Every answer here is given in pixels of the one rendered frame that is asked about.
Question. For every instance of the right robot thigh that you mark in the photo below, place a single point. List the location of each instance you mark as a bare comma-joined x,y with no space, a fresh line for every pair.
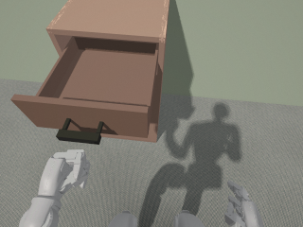
186,220

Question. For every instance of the left robot hand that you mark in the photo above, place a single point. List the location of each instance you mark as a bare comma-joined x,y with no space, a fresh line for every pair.
71,165

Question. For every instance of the robot thigh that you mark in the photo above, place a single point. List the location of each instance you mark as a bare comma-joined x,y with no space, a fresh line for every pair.
124,220
186,220

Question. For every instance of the left robot forearm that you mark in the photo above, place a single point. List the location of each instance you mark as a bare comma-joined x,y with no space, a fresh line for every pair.
43,212

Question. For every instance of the handle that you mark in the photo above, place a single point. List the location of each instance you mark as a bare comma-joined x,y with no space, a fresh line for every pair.
85,137

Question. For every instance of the drawer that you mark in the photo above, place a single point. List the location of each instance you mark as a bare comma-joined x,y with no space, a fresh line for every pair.
97,80

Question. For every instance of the left robot thigh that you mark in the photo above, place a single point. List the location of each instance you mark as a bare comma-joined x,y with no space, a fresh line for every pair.
124,220

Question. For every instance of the cabinet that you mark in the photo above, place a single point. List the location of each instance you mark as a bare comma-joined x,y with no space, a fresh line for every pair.
129,20

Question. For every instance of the right robot hand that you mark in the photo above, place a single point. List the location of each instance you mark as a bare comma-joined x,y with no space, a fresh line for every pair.
247,213

